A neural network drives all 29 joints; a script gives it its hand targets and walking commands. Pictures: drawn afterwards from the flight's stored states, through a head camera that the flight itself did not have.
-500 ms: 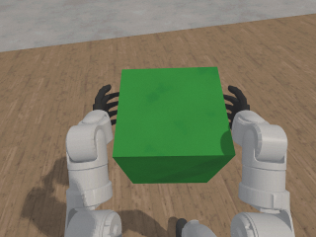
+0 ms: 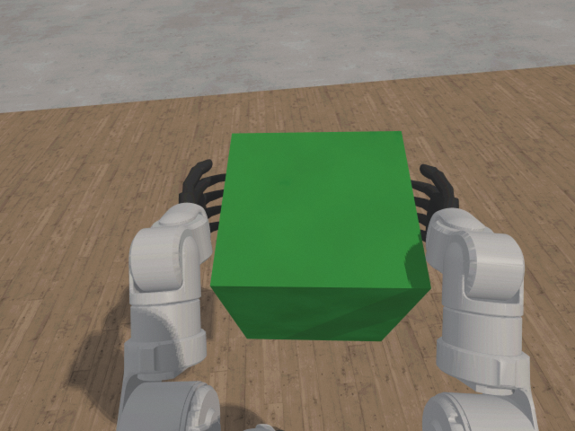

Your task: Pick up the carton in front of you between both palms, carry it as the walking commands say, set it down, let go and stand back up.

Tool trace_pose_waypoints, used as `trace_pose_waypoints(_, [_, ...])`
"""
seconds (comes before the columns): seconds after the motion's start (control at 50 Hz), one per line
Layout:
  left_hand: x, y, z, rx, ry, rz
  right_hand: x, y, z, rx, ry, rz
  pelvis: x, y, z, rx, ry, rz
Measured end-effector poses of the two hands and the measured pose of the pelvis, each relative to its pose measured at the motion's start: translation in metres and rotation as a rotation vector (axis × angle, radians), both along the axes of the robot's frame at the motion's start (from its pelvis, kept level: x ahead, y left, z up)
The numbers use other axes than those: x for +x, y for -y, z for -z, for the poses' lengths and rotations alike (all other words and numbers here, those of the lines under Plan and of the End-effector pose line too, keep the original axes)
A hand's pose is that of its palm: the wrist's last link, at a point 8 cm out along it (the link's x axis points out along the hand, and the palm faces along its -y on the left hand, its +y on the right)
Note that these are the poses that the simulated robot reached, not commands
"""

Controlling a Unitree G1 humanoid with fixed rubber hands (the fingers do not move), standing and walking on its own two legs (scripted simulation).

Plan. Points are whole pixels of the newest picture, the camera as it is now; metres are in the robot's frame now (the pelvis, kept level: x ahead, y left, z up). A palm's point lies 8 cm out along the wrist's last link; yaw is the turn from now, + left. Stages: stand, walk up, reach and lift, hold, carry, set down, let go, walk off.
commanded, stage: carry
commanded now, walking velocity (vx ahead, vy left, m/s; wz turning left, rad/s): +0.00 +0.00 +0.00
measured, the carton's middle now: (314, 248) +0.37 +0.01 +0.04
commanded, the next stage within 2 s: none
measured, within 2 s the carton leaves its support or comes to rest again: neither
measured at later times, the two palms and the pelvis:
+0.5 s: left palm (223, 171) +0.45 +0.14 +0.10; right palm (441, 182) +0.44 -0.16 +0.10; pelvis +0.09 +0.00 -0.01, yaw -1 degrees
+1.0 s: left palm (228, 193) +0.41 +0.13 +0.10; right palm (459, 205) +0.40 -0.17 +0.10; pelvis +0.06 -0.01 -0.02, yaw -1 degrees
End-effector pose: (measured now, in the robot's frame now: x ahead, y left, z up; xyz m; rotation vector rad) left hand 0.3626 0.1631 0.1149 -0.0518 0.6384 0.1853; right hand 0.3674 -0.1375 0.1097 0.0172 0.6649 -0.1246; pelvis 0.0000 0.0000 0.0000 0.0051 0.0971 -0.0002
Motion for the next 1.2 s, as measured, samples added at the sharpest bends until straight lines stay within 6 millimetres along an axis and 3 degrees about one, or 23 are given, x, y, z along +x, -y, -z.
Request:
trace_pose_waypoints(0.08, [0.036,-0.004,0.008,0.002,0.005,0.039,0.029,-0.004,0.001,-0.042,0.005,0.007,0.036,-0.007,0.019,-0.003,0.016,0.001])
trace_pose_waypoints(0.22, [0.066,0.003,0.026,0.04,-0.114,0.095,0.045,0.003,0.027,-0.038,-0.115,0.029,0.063,-0.017,0.015,-0.027,0.011,0.011])
trace_pose_waypoints(0.4, [0.09,0.014,0.01,0.046,-0.06,0.092,0.072,0.014,0.011,-0.027,-0.06,0.032,0.083,-0.011,0.014,-0.014,-0.006,0.019])
trace_pose_waypoints(0.7, [0.084,0.028,0.014,0.046,-0.082,0.086,0.07,0.029,0.013,-0.04,-0.081,0.013,0.086,0.006,0.018,0.002,0.004,0.02])
trace_pose_waypoints(0.92, [0.059,0.033,0.016,0.047,-0.087,0.088,0.046,0.034,0.013,-0.042,-0.086,0.013,0.065,0.011,0.021,-0.007,0.029,0.019])
trace_pose_waypoints(1.2, [0.026,0.031,-0.005,0.051,-0.083,0.086,0.013,0.031,-0.006,-0.044,-0.081,0.006,0.042,0.014,0.015,-0.018,0.064,0.021])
